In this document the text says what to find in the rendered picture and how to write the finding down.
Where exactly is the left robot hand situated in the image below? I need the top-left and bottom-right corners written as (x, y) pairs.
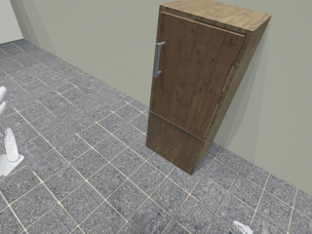
top-left (0, 86), bottom-right (24, 178)

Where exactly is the handle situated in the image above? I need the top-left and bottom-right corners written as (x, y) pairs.
top-left (152, 41), bottom-right (166, 78)

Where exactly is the cupboard door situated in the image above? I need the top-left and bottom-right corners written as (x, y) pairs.
top-left (150, 12), bottom-right (245, 138)

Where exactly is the right robot hand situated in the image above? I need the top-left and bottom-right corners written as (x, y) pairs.
top-left (232, 220), bottom-right (253, 234)

